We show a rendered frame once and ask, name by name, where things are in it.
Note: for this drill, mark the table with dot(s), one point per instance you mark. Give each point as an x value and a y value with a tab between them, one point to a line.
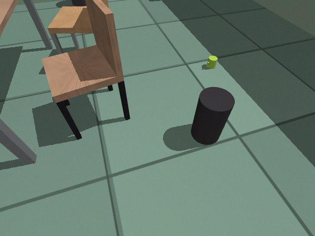
7	137

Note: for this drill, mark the chair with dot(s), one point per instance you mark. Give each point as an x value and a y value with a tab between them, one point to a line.
84	70
71	19

